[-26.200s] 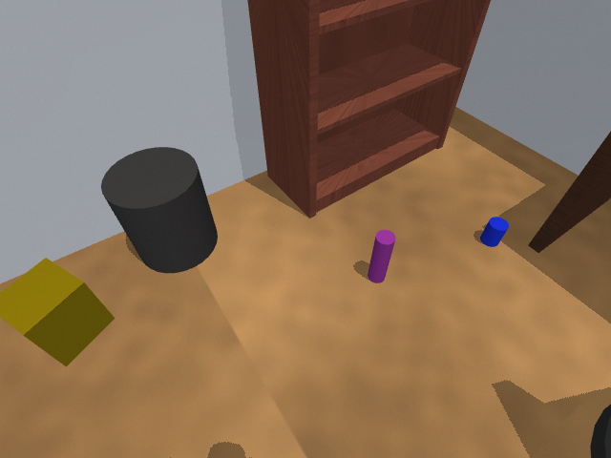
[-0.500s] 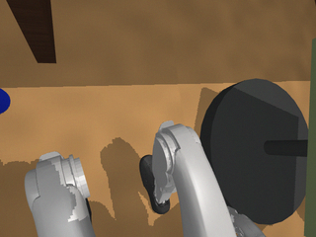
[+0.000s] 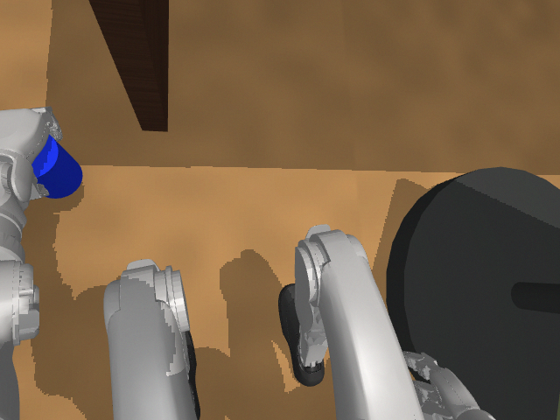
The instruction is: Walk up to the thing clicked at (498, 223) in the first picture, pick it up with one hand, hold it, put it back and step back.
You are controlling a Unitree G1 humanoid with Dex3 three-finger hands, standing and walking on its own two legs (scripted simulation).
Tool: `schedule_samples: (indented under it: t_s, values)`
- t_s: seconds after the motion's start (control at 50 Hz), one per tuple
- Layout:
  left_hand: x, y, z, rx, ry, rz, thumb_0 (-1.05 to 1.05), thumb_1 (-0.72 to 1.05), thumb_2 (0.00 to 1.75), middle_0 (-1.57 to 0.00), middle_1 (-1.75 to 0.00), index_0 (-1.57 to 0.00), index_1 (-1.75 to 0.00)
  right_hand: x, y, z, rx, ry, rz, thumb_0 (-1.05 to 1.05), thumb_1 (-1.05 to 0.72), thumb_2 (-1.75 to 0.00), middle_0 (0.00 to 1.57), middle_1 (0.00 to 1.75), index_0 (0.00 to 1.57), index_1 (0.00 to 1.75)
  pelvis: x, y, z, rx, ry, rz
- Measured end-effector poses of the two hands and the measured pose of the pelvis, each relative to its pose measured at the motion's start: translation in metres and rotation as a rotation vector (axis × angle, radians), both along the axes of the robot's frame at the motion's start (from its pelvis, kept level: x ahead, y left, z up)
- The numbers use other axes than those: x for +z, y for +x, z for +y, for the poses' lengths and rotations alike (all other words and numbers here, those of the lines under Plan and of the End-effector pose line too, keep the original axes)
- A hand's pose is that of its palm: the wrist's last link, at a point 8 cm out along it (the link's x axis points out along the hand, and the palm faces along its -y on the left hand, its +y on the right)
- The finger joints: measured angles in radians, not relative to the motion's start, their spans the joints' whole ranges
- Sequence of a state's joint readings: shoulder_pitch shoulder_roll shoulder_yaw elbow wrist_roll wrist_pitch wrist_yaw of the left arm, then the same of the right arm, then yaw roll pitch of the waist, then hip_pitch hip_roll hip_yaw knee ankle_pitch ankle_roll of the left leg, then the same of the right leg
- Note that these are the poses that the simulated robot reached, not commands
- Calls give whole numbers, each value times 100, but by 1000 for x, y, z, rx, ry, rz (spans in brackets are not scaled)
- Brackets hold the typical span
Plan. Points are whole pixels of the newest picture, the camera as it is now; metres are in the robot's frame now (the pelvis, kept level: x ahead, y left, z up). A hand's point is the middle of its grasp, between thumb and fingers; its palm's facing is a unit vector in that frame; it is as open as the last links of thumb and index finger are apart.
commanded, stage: settle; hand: left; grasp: from above
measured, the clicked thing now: (43, 165) +0.48 +0.30 -0.21
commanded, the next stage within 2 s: lift in 0.06 s
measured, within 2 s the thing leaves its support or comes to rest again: neither
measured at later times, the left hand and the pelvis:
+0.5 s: hand out of the picture +0.45 +0.31 -0.10, palm faces -0.50 -0.06 -0.86, open 10.5 cm; pelvis -0.01 +0.01 +0.04, yaw +1 degrees
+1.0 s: hand out of the picture +0.39 +0.30 +0.07, palm faces -0.47 -0.11 -0.88, open 10.5 cm; pelvis +0.01 +0.01 +0.18, yaw +4 degrees
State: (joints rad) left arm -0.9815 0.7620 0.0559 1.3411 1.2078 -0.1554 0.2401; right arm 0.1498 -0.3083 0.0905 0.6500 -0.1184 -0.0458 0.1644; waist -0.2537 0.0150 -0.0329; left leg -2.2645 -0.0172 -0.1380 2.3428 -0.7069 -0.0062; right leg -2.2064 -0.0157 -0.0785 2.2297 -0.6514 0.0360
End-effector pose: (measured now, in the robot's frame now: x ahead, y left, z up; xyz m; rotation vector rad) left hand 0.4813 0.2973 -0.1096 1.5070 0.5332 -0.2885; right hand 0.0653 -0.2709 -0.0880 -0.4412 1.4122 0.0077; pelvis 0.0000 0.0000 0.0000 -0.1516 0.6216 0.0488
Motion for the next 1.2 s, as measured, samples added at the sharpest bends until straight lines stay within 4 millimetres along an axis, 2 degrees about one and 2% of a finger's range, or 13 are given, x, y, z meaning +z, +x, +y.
schedule_samples:
  t_s: [0.2, 0.32, 0.44, 0.58, 0.76, 0.94, 1.06, 1.2]
  values:
    - [13, -4, -1, -47, -9, -35, 4, -16, 82, -61, -90, -54, -90, 14, -29, -7, -59, -66, 46, 0, -92, -90, 20, 30, 20, 30, 4, -7, 2, 6, -3, -11]
    - [27, -8, 3, -22, -7, -46, 4, -15, 81, -61, -89, -54, -89, 20, -38, -4, -103, -69, 47, 0, -92, -91, 20, 30, 20, 30, 10, -9, 3, 8, 0, 0]
    - [49, -17, 7, 3, -6, -9, 4, -14, 81, -61, -90, -53, -89, 28, -32, 4, -134, -45, 25, 0, -92, -91, 20, 30, 20, 30, 27, -6, 5, 13, 10, 12]
    - [81, -31, 10, -4, -22, 5, 4, -15, 81, -61, -89, -53, -89, 46, -13, 9, -132, -24, -25, 0, -92, -91, 20, 30, 20, 30, 51, -4, 7, 20, 15, 17]
    - [139, -54, 10, -18, -39, -35, 4, -14, 81, -61, -89, -54, -89, 83, 26, 8, -116, -20, -117, 0, -91, -91, 20, 30, 20, 30, 93, 0, 8, 29, 29, 2]
    - [213, -79, 5, 11, -41, -36, 4, -15, 81, -61, -89, -54, -89, 137, 62, 14, -115, 5, -222, 0, -91, -90, 20, 30, 20, 30, 153, 6, 6, 37, 51, -56]
    - [268, -95, -4, 12, -53, -29, 4, -14, 80, -61, -89, -54, -89, 177, 72, 20, -137, 28, -269, 0, -91, -90, 20, 30, 20, 30, 197, 12, 6, 38, 70, -114]
    - [325, -112, -17, 10, -56, -31, 4, -14, 80, -60, -89, -53, -89, 225, 74, 25, -176, 47, -306, 1, -90, -90, 20, 30, 20, 30, 248, 20, 5, 37, 94, -196]
